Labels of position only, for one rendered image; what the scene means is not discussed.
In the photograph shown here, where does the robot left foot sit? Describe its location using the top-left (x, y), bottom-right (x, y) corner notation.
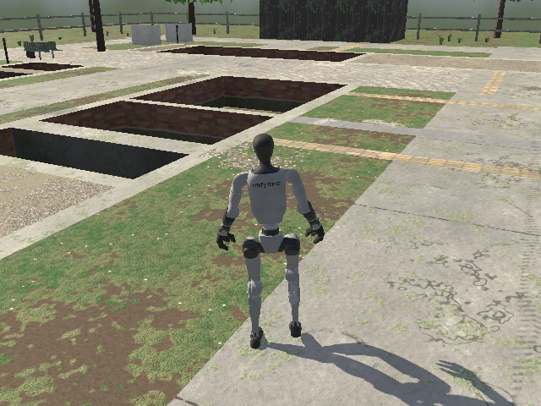
top-left (250, 326), bottom-right (263, 348)

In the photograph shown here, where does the right robot upper arm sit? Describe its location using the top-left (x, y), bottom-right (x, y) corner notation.
top-left (283, 169), bottom-right (311, 214)

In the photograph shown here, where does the right robot hand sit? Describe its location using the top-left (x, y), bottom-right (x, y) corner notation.
top-left (305, 225), bottom-right (325, 244)

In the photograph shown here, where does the left robot upper arm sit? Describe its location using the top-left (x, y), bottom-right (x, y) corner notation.
top-left (227, 172), bottom-right (248, 218)

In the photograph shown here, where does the left robot hand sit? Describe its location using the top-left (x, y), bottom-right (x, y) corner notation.
top-left (216, 231), bottom-right (236, 250)

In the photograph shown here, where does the right robot forearm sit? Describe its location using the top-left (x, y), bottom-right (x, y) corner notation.
top-left (303, 201), bottom-right (321, 230)

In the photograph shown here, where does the left robot forearm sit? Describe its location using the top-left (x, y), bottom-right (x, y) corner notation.
top-left (219, 206), bottom-right (235, 236)

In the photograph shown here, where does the robot head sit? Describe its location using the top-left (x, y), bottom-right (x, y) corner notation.
top-left (251, 134), bottom-right (280, 174)

